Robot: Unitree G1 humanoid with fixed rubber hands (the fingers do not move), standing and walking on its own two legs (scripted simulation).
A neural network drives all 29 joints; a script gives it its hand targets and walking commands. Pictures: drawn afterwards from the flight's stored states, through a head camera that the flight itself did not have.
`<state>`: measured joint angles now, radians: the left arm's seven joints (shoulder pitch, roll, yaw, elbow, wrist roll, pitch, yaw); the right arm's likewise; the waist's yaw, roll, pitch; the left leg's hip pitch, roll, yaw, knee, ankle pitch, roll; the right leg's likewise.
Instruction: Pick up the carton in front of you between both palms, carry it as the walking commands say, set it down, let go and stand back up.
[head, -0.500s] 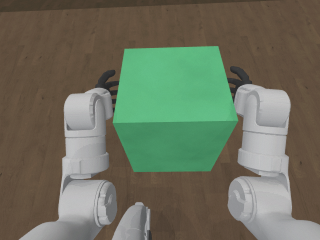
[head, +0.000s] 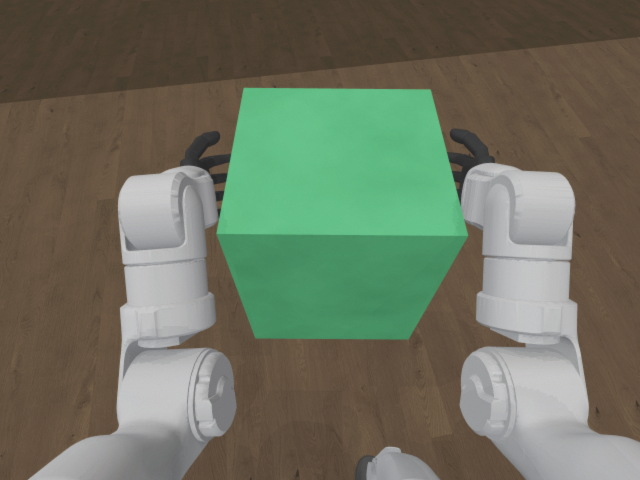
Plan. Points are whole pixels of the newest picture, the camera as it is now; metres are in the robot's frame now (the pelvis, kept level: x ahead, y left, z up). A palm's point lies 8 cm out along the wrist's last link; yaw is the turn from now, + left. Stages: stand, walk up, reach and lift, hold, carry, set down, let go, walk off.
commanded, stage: carry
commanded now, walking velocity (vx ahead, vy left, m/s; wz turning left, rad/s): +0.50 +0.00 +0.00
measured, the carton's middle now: (334, 226) +0.39 -0.02 +0.11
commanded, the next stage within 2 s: none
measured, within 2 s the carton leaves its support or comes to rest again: neither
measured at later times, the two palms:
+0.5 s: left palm (212, 48) +0.68 +0.15 +0.20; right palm (406, 45) +0.67 -0.15 +0.20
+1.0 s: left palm out of the picture +0.88 +0.16 +0.26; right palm out of the picture +0.90 -0.14 +0.27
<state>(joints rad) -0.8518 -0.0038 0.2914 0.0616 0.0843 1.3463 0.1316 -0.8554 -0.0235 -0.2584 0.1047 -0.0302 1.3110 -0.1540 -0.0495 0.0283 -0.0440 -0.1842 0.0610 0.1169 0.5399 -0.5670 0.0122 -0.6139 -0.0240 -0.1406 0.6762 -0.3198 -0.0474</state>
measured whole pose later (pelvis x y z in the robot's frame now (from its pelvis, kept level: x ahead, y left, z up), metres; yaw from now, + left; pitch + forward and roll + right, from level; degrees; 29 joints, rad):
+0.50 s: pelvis +0.30 +0.02 +0.04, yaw +0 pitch +3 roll +2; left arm -0.83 0.04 0.28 0.17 0.04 1.32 0.13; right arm -0.85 0.01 -0.25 0.20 -0.09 1.30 -0.13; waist -0.06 -0.03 -0.03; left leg -0.58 0.00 0.17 0.77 -0.41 0.10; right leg -0.36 -0.03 0.00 1.14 -0.52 0.00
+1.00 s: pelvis +0.52 -0.01 +0.09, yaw +1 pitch +2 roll +0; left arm -0.84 0.01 0.26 0.11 0.06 1.35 0.13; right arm -0.89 -0.02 -0.28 0.15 -0.07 1.34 -0.14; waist 0.03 0.00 0.00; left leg -0.27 0.02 0.04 0.56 -0.46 0.02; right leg -0.37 0.01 -0.13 0.59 -0.41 -0.04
